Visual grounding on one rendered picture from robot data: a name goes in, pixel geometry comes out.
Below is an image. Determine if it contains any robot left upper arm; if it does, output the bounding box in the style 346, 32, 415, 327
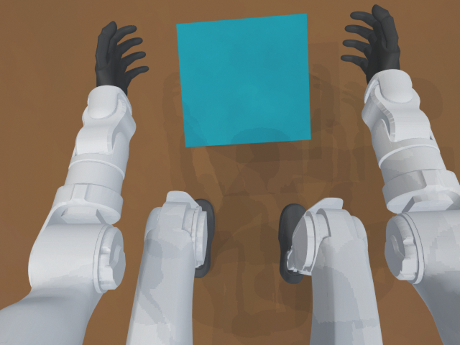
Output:
0, 224, 126, 345

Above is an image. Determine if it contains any robot left foot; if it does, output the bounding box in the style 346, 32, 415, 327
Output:
194, 199, 215, 278

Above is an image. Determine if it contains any left robot thigh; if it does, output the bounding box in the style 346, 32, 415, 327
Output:
126, 201, 208, 345

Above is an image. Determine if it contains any robot right upper arm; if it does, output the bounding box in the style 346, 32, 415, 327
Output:
385, 210, 460, 345

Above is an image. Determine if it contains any robot right hand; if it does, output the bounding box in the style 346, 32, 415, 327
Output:
341, 4, 400, 85

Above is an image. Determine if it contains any robot left hand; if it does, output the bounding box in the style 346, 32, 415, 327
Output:
95, 21, 149, 97

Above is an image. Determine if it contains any left robot forearm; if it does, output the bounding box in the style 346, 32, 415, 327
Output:
28, 86, 136, 286

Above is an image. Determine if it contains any carton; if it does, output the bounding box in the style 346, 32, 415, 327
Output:
176, 14, 311, 147

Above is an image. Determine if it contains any right robot forearm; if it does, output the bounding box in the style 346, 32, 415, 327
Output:
362, 69, 460, 214

